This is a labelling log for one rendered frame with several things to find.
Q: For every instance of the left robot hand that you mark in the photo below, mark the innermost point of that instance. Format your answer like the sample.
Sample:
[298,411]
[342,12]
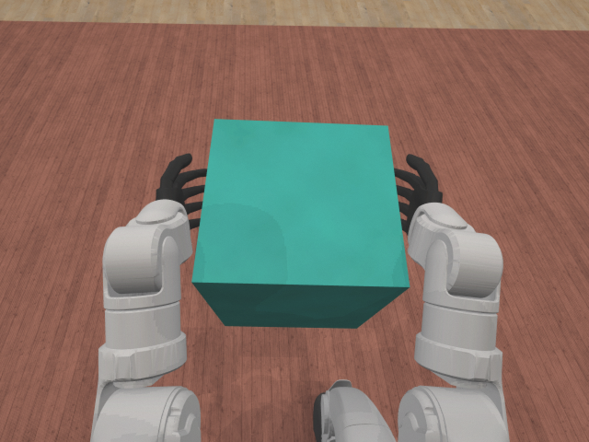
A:
[172,181]

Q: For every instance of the robot right shin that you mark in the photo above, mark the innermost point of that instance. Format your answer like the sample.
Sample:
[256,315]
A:
[338,383]

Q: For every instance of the right robot hand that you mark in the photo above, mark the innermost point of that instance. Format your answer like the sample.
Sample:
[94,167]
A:
[425,188]

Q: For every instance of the carton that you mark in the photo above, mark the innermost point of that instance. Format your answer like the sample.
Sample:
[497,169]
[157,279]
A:
[300,225]

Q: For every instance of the right robot thigh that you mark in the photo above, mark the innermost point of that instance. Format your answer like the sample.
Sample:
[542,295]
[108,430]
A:
[349,415]

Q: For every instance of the robot right upper arm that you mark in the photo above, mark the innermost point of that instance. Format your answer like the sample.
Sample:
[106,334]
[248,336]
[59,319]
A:
[439,414]

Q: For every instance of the left robot forearm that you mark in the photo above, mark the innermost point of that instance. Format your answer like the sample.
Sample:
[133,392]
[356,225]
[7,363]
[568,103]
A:
[141,294]

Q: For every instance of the right robot forearm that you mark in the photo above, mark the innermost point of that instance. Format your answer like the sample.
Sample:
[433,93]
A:
[461,291]

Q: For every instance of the robot left upper arm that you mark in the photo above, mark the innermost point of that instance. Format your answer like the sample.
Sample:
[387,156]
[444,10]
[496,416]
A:
[150,414]

